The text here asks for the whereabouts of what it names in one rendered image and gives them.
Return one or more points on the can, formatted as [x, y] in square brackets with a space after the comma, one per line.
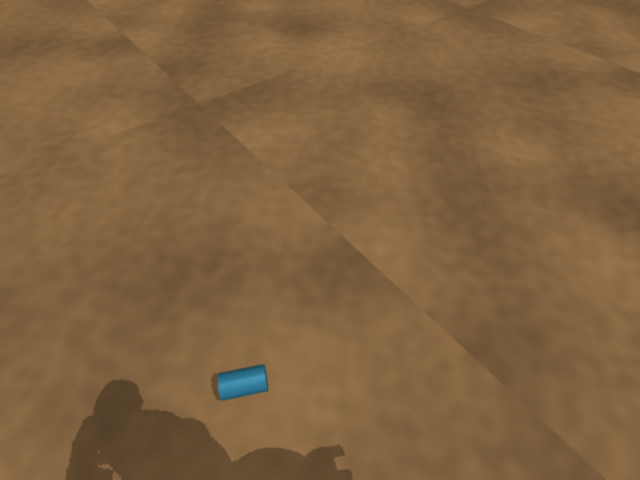
[242, 382]

